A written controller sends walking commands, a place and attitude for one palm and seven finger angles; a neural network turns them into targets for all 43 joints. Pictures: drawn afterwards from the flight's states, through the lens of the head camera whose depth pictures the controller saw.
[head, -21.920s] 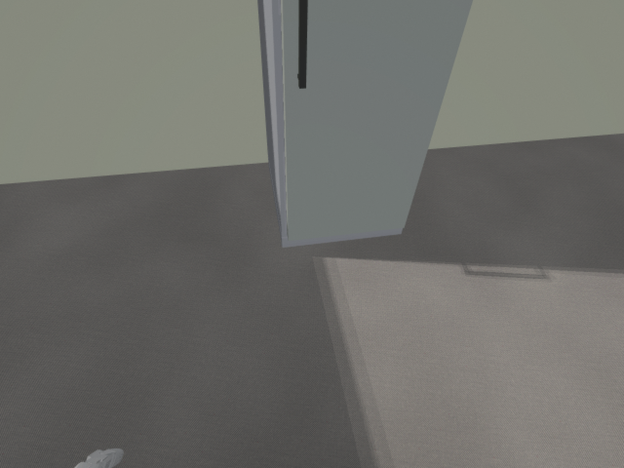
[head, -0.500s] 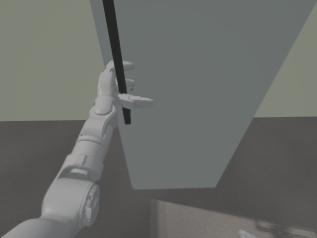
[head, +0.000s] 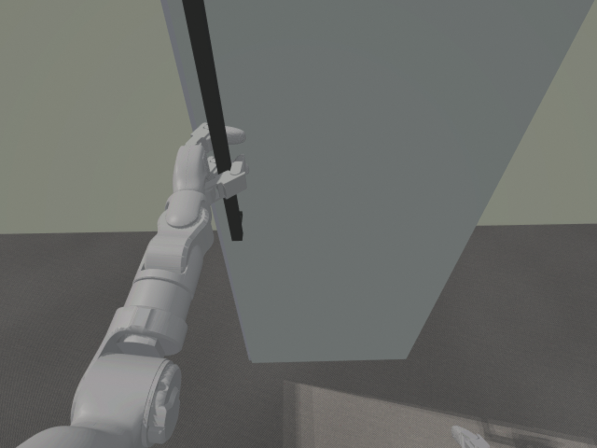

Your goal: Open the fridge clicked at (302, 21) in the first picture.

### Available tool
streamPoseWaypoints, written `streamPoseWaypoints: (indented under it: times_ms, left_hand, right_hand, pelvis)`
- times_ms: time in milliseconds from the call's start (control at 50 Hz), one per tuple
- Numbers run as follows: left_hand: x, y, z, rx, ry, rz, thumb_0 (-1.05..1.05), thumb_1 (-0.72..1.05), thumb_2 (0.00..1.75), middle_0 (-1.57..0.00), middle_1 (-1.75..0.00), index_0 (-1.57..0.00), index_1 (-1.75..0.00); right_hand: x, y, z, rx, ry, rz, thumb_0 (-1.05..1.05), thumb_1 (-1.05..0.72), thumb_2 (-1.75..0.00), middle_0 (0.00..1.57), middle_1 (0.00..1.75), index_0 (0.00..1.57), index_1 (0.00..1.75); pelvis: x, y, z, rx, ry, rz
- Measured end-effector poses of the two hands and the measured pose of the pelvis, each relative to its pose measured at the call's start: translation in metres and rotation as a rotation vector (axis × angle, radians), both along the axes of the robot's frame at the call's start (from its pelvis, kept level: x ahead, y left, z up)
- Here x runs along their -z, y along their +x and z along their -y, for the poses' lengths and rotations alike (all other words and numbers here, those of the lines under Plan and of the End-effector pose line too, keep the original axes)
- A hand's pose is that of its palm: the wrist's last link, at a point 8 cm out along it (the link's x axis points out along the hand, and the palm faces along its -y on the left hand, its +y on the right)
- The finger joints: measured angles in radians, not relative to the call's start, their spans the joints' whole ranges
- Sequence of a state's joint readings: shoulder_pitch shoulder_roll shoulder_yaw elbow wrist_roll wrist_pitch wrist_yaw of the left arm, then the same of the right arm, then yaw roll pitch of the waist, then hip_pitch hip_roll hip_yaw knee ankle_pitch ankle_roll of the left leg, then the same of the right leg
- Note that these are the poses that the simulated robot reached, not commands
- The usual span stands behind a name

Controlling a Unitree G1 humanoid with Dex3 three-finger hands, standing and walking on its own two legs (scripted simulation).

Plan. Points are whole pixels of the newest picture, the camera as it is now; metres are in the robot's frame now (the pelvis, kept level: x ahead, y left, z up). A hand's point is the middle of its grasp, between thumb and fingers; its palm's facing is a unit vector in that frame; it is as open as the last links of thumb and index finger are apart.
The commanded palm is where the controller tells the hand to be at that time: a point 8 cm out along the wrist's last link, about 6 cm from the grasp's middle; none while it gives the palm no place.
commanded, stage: grip the handle and tug to test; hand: left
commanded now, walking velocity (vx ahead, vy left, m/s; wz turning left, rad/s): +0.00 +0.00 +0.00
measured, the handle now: (222, 139) +0.48 +0.13 +0.18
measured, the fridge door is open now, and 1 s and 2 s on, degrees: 0 0 17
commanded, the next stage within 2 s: pull the door a little, standing still in 0.74 s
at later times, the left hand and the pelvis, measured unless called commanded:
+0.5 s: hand (238, 176) +0.43 +0.10 +0.16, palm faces +0.07 -1.00 +0.01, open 5.4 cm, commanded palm +0.38 +0.15 +0.16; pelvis +0.01 -0.01 +0.00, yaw -1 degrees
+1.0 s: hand (237, 179) +0.42 +0.10 +0.16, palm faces +0.05 -1.00 +0.00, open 5.7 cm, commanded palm +0.37 +0.15 +0.16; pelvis +0.04 +0.00 +0.00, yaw -1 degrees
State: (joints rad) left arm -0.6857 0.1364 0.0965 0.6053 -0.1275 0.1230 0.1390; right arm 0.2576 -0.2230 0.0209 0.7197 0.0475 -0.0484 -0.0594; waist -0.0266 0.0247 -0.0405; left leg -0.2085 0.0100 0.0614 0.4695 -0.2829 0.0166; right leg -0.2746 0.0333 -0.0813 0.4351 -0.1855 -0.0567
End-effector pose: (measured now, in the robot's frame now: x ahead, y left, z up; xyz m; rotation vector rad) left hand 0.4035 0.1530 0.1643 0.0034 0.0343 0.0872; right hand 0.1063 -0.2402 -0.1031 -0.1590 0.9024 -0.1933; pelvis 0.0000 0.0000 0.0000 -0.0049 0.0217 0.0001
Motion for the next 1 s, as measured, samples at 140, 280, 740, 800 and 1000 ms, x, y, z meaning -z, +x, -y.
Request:
streamPoseWaypoints:
  times_ms: [140,280,740,800,1000]
  left_hand:
    - [0.0,-0.001,0.0,0.003,-0.004,-0.005,0.01,0.77,0.82,-0.37,-1.37,-0.4,-1.39]
    - [0.0,-0.001,0.0,0.009,-0.008,-0.007,0.01,0.77,0.81,-0.37,-1.37,-0.4,-1.39]
    - [0.0,-0.007,0.001,0.023,-0.015,0.01,0.01,0.8,0.8,-0.28,-1.35,-0.3,-1.36]
    - [0.0,-0.008,0.001,0.022,-0.015,0.009,0.01,0.8,0.8,-0.27,-1.34,-0.3,-1.35]
    - [-0.001,-0.008,0.0,0.035,-0.009,-0.004,0.01,0.78,0.81,-0.29,-1.32,-0.32,-1.35]
  right_hand:
    - [-0.003,0.007,0.003,-0.001,-0.003,0.015,0.01,-0.9,-0.9,0.2,0.3,0.2,0.3]
    - [-0.005,0.013,0.007,0.001,-0.008,0.028,0.01,-0.9,-0.9,0.2,0.3,0.2,0.3]
    - [-0.013,0.04,0.006,0.032,0.008,0.053,0.01,-0.9,-0.9,0.2,0.3,0.2,0.3]
    - [-0.014,0.05,0.003,0.02,0.009,0.058,0.01,-0.9,-0.9,0.2,0.3,0.2,0.3]
    - [-0.019,0.086,-0.011,-0.035,0.012,0.075,0.01,-0.9,-0.9,0.2,0.3,0.2,0.3]
  pelvis:
    - [-0.001,0.001,0.004,0.002,0.001,0.004]
    - [-0.001,0.002,0.006,0.005,0.002,0.003]
    - [-0.003,0.027,0.002,0.032,-0.004,0.006]
    - [-0.003,0.032,0.001,0.028,-0.006,0.005]
    - [-0.002,0.044,-0.003,0.014,-0.008,0.006]
